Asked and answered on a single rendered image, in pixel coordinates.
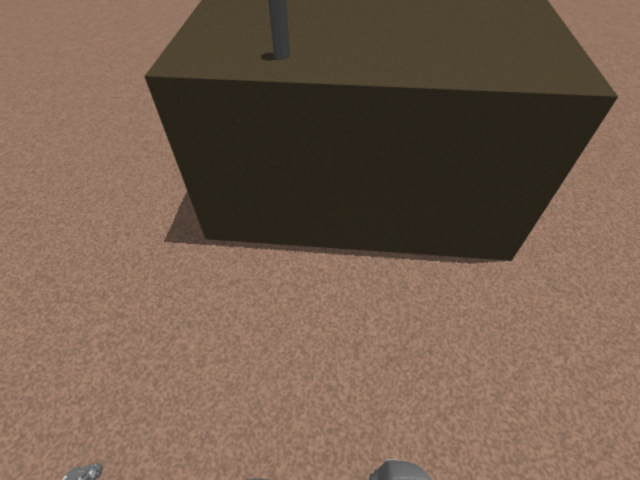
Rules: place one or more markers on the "left robot hand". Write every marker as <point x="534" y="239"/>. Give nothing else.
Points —
<point x="88" y="472"/>

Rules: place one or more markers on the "can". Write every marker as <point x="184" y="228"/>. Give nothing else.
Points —
<point x="279" y="28"/>

